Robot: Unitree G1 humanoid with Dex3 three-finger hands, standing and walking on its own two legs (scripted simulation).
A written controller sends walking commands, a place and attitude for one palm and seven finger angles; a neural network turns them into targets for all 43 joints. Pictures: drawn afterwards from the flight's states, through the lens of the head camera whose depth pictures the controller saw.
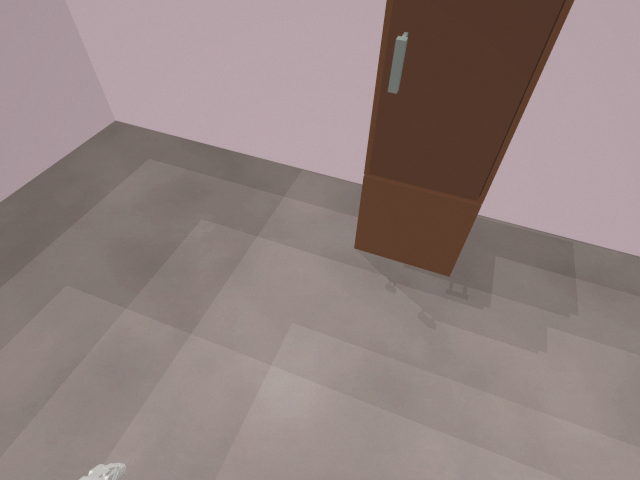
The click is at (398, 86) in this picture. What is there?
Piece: cupboard door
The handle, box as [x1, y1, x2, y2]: [388, 32, 407, 93]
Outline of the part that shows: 407,32 404,32 401,36 398,36 396,38 388,86 388,91 396,93 398,89 407,40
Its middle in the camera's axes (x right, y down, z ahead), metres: +0.20 -0.45 +0.99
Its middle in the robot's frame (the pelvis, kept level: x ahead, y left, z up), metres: +1.06 -0.14 +0.05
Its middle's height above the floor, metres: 0.82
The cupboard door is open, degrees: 0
